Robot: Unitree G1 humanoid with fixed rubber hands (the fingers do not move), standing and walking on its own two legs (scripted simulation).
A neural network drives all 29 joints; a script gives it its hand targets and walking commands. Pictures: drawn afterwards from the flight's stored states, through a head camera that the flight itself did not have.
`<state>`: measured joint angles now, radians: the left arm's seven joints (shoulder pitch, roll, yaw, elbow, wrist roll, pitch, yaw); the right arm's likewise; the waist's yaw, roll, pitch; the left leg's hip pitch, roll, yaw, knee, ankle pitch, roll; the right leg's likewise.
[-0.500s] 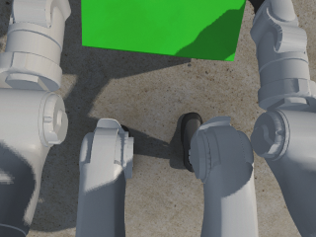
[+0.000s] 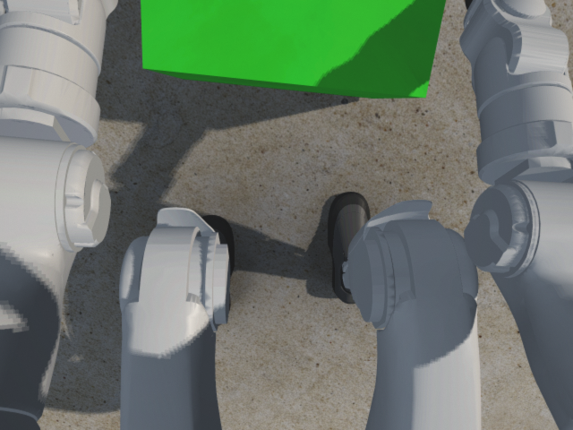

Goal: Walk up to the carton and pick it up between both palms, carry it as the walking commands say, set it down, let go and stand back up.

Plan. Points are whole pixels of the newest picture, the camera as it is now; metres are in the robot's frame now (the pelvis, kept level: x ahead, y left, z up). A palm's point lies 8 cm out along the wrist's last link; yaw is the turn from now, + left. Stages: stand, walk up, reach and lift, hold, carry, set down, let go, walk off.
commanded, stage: set down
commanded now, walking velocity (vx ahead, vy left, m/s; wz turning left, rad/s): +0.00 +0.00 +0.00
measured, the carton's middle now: out of the picture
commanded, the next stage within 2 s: none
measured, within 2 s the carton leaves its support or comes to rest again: rests again in 0.06 s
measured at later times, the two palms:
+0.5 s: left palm out of the picture +0.57 +0.16 -0.19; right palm out of the picture +0.54 -0.21 -0.19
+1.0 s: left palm out of the picture +0.57 +0.17 -0.20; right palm out of the picture +0.54 -0.21 -0.20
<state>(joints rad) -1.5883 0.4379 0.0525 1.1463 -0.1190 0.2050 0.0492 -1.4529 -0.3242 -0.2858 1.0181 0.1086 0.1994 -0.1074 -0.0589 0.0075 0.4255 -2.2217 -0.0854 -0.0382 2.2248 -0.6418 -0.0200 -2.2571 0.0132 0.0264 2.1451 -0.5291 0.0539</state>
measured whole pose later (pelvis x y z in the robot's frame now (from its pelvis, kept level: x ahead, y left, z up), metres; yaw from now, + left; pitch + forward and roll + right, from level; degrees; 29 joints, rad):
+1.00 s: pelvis +0.00 +0.00 -0.01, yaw +0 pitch +33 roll -3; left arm -1.63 0.47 0.08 1.17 -0.10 0.18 -0.04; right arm -1.53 -0.36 -0.31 1.12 0.10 0.16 -0.04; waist -0.06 -0.01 0.52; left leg -2.21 -0.05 -0.03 2.28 -0.64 0.00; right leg -2.24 0.00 0.01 2.21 -0.54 0.04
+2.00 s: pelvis +0.00 -0.01 +0.00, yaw +0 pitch +38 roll -2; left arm -1.63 0.59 0.02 1.14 -0.22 0.17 0.01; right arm -1.48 -0.41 -0.27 1.02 0.20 0.15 -0.10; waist -0.08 0.00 0.38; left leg -2.24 -0.01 -0.03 2.20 -0.63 0.00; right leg -2.26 -0.02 -0.01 2.13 -0.53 0.02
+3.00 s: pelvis +0.03 -0.01 +0.25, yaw +2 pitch +48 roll +0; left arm -1.39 0.53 0.23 0.97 -0.03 0.27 -0.14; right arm -1.20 -0.35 -0.39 0.78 0.09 0.28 0.01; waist -0.09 0.01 0.01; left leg -1.68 -0.03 -0.04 1.21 -0.37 -0.01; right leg -1.70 0.00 0.01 1.17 -0.30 0.02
